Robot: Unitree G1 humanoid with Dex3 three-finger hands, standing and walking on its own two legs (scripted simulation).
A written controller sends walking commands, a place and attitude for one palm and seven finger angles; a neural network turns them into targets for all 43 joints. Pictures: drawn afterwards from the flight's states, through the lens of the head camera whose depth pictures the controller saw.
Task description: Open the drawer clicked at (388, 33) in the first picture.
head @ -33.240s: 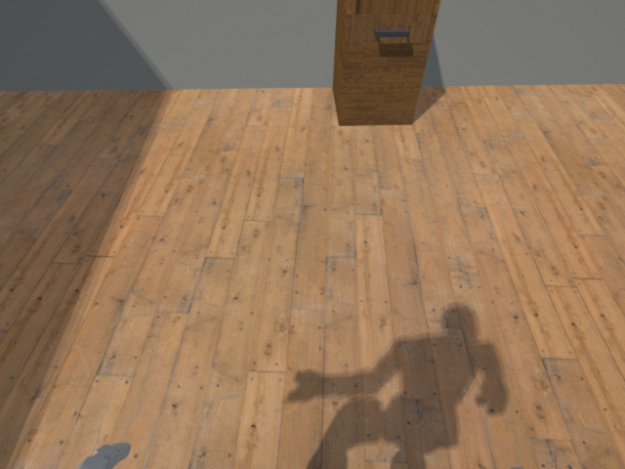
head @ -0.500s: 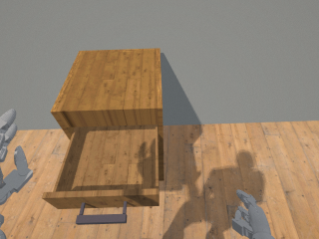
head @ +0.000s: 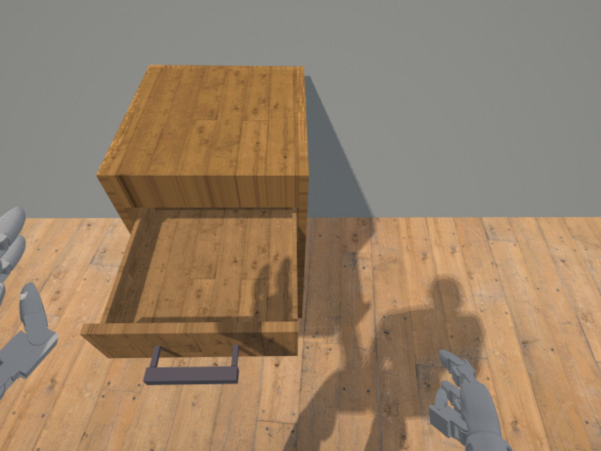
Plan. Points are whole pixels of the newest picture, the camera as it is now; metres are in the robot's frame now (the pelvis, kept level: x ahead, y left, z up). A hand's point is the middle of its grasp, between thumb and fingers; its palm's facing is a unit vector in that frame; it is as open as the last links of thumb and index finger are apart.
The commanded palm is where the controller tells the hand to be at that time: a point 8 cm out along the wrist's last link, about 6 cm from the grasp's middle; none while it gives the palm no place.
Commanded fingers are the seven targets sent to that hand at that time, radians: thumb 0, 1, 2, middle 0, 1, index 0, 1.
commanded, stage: step back with the hand held close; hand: left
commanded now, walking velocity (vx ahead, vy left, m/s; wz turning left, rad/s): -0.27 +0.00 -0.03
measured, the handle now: (194, 363) +0.29 +0.22 -0.23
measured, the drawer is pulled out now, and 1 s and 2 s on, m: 0.30 0.30 0.30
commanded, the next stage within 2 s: stop stepping back and stand still in 0.72 s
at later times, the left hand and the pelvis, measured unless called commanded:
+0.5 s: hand (78, 428) +0.12 +0.18 +0.17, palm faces +0.22 -0.83 -0.51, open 7.4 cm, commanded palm +0.05 +0.24 +0.18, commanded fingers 0.00 0.90 0.90 -0.20 -0.30 -0.20 -0.30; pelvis -0.10 -0.03 +0.00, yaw -3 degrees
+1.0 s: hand out of the picture -0.04 +0.16 +0.18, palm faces +0.33 -0.80 -0.50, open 7.4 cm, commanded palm -0.09 +0.21 +0.18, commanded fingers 0.00 0.90 0.90 -0.20 -0.30 -0.20 -0.30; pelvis -0.23 -0.07 +0.00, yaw -1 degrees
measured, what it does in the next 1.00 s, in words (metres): walks backwards: right foot, then left foot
